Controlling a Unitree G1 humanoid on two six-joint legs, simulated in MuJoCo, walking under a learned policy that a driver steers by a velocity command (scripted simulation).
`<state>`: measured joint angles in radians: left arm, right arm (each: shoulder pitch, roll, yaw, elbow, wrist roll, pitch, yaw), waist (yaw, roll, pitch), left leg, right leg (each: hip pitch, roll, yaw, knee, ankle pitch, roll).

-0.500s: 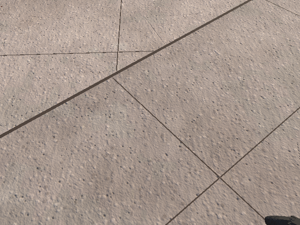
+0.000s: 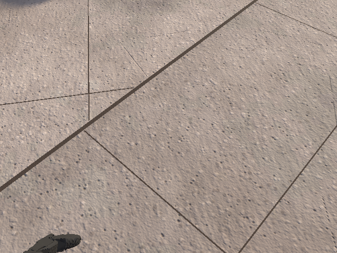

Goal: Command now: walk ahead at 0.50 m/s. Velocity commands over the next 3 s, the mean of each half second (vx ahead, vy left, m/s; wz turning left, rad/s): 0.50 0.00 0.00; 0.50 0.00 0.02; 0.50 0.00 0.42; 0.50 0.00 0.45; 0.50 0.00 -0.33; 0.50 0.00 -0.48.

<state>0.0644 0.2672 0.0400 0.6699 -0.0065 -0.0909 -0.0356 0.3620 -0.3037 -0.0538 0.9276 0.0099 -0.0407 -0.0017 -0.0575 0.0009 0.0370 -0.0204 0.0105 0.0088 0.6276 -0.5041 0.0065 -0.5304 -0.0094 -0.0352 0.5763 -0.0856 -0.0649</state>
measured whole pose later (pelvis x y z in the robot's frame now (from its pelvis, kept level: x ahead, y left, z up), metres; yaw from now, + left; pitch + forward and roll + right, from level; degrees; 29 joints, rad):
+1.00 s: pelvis +0.56 +0.04 +0.02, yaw +1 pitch +2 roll +2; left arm 0.03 0.25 0.03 0.74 -0.01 -0.08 -0.04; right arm 0.38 -0.27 -0.05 0.94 0.02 -0.06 0.00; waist -0.09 -0.04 0.02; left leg 0.06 -0.05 0.03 0.22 -0.33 0.03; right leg -0.58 -0.07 0.01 0.52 0.02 -0.02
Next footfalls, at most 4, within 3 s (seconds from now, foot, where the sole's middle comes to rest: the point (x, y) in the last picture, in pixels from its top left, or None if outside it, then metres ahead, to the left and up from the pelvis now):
0.50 left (136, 250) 0.46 0.14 -0.75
1.06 right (189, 172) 0.78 -0.09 -0.75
1.58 left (121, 134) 1.00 0.21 -0.75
2.10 right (132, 80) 1.37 0.17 -0.75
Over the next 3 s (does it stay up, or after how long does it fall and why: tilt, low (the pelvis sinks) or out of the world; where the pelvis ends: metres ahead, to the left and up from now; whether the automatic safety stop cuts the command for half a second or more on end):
stays up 1.64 0.33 0.02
